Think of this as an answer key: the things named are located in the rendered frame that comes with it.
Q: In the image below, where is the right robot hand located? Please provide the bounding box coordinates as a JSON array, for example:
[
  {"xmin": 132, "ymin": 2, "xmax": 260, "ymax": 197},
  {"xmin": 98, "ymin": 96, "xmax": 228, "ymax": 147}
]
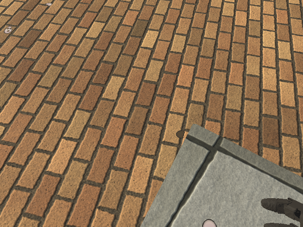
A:
[{"xmin": 261, "ymin": 198, "xmax": 303, "ymax": 227}]

